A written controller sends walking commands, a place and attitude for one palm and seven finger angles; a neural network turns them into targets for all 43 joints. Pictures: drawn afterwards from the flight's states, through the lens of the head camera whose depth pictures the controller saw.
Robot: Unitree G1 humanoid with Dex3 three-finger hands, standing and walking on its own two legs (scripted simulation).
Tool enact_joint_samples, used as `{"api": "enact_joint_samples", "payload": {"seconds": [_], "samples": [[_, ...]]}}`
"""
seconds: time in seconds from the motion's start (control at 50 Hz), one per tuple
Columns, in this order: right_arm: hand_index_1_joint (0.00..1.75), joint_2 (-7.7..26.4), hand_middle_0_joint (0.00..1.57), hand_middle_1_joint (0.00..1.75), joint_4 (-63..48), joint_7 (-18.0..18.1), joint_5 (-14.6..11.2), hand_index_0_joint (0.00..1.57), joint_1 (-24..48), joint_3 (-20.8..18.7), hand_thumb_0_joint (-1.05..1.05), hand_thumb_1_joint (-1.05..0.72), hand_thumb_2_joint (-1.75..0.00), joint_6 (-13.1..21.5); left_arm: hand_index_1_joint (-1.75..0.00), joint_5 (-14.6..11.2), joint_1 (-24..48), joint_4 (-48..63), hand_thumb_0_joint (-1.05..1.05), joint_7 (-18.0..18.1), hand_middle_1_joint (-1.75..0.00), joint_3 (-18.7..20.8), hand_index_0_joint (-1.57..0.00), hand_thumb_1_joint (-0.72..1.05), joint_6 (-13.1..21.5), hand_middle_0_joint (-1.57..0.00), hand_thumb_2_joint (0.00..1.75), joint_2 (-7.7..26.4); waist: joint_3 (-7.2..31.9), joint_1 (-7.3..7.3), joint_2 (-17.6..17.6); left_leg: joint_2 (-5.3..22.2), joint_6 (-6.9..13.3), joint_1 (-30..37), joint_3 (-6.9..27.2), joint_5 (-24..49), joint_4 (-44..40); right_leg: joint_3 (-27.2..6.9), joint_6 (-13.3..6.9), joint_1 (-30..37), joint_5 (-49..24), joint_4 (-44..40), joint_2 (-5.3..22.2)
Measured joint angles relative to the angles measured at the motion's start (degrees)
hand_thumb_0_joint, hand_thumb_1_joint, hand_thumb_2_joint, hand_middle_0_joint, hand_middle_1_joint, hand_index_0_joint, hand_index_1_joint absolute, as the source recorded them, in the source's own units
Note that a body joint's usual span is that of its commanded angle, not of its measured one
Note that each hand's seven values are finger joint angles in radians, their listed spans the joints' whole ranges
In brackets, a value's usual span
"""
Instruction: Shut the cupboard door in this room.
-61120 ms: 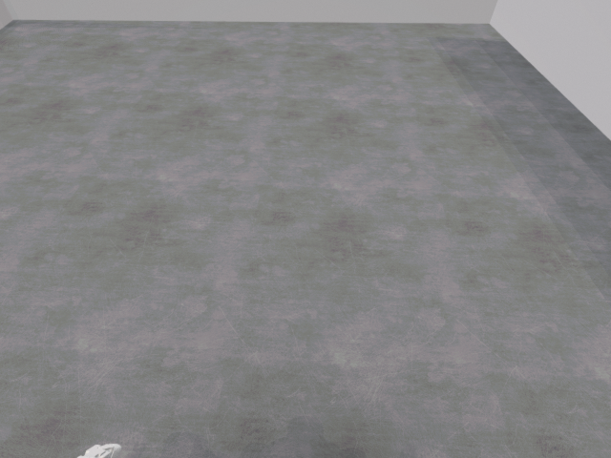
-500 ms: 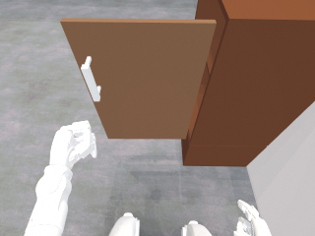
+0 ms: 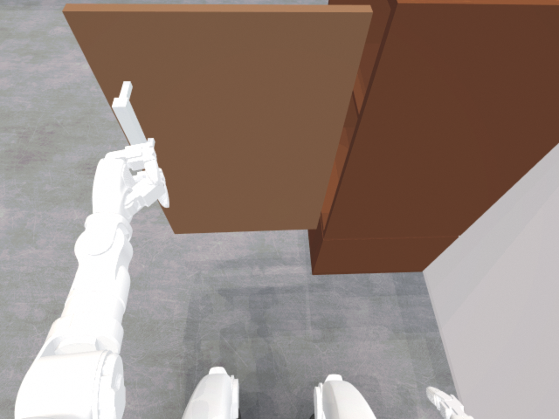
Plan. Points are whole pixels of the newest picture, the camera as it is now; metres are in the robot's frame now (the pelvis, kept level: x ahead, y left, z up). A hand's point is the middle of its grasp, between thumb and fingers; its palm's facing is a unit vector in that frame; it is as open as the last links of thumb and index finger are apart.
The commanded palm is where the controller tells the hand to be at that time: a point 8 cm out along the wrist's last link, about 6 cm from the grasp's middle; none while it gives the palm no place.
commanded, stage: bring the fist close to the handle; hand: left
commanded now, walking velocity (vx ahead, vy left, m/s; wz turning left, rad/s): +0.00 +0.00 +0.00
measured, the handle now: (137, 127) +0.55 +0.23 +0.06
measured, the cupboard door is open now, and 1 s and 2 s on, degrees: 91 90 77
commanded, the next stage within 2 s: push the door shut along its arc in 0.44 s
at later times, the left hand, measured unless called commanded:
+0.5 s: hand (160, 177) +0.45 +0.18 +0.05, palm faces +0.04 -1.00 -0.03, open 3.1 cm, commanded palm +0.42 +0.22 +0.06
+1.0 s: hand (164, 155) +0.48 +0.18 +0.06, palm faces -0.08 -1.00 -0.03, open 3.1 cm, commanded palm +0.48 +0.22 +0.06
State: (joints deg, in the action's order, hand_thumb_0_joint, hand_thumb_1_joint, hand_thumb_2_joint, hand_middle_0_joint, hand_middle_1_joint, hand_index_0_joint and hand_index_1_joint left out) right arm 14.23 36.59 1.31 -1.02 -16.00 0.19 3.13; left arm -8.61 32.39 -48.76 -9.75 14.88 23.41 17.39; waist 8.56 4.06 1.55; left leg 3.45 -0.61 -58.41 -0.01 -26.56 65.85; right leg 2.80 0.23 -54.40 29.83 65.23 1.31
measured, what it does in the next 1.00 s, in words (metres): stands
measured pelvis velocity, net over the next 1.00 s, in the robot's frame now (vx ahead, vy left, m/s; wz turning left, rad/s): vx -0.01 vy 0.00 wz -0.02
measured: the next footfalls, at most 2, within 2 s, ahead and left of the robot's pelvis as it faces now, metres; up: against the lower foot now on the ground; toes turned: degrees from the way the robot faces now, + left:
none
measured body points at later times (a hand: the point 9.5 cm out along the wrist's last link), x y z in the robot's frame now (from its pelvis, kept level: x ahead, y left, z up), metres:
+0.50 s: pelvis +0.00 +0.00 +0.00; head +0.10 +0.01 +0.44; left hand +0.44 +0.23 +0.06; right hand +0.06 -0.27 -0.12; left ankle +0.04 +0.13 -0.65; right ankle +0.01 -0.13 -0.65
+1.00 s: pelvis -0.01 +0.00 -0.01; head +0.11 +0.01 +0.42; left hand +0.48 +0.23 +0.06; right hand +0.04 -0.27 -0.13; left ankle +0.04 +0.13 -0.65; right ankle +0.01 -0.13 -0.65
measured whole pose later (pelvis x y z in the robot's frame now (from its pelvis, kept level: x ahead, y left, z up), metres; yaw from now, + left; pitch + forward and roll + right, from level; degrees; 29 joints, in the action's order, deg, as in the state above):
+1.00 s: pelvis -0.01 +0.00 -0.01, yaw -1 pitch +23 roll -3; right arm 15.2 36.6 0.4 -0.9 -18.3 0.8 -0.3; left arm -6.8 48.7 -65.2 -18.0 19.9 24.1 26.5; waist 8.3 7.7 2.0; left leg 4.3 -0.4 -65.4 0.7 -27.0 69.6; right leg 3.0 0.2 -61.0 29.6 67.9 0.3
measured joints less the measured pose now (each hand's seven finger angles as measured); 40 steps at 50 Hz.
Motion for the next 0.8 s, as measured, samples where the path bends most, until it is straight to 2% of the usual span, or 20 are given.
{"api": "enact_joint_samples", "payload": {"seconds": [0.12,0.3,0.44,0.62,0.7,0.8], "samples": [[0.30,0.00,0.20,0.30,0.34,-0.75,0.54,0.20,-1.64,-0.34,0.01,-0.90,-0.89,-1.71,-1.50,1.15,4.81,-5.57,0.01,-0.21,-1.50,3.10,-1.30,0.90,1.28,-1.30,0.90,1.74,0.29,1.23,0.10,0.39,0.02,-1.69,-0.43,-0.21,0.66,-0.50,-0.01,-2.01,-0.01,0.72,-0.35],[0.30,0.11,0.20,0.30,0.37,-1.21,0.38,0.20,-4.27,-0.93,0.01,-0.90,-0.89,-4.03,-1.50,0.81,1.80,-4.24,0.01,-0.78,-1.50,4.34,-1.30,0.90,2.09,-1.30,0.90,1.46,-0.13,1.53,0.20,0.66,0.11,-0.84,-1.11,-0.06,-0.45,-1.17,0.09,-1.57,-0.40,-0.25,-0.63],[0.30,0.01,0.20,0.30,0.83,-0.88,0.39,0.20,-3.51,-0.86,0.01,-0.90,-0.89,-3.96,-1.50,1.11,2.25,-5.23,0.01,-0.77,-1.50,4.20,-1.30,0.90,3.22,-1.30,0.90,1.95,-0.34,1.57,-0.15,0.64,-0.05,-0.60,-0.57,0.04,-0.48,-0.65,-0.05,-1.02,-0.45,-0.52,-0.67],[0.30,0.19,0.20,0.30,-0.27,-1.07,0.29,0.20,-1.63,-0.64,0.01,-0.90,-0.89,-4.08,-1.50,0.93,3.51,-6.68,0.01,-1.54,-1.50,3.27,-1.30,0.90,3.00,-1.30,0.90,1.84,0.00,1.23,-0.20,0.58,-0.03,-0.35,-0.40,0.12,-0.57,-0.50,-0.05,-0.65,-0.54,-0.71,-0.64],[0.30,0.18,0.20,0.30,-0.59,-0.86,0.24,0.20,-0.74,-0.15,0.01,-0.90,-0.89,-3.92,-1.50,1.68,5.55,-9.04,0.01,-2.73,-1.50,3.97,-1.30,0.90,2.90,-1.30,0.90,3.15,-0.05,1.61,-0.39,0.58,-0.06,-1.16,-0.11,0.00,0.19,-0.27,-0.10,-1.33,-0.35,-0.02,-0.66],[0.30,0.30,0.20,0.30,-0.33,-0.73,0.10,0.20,-0.40,0.00,0.01,-0.90,-0.89,-3.57,-1.50,1.29,8.93,-11.20,0.01,-5.37,-1.50,4.06,-1.30,0.90,2.97,-1.30,0.90,5.46,-0.06,2.00,-0.27,0.70,-0.10,-2.80,0.34,-0.30,1.52,0.08,-0.18,-2.67,-0.13,0.96,-0.79]]}}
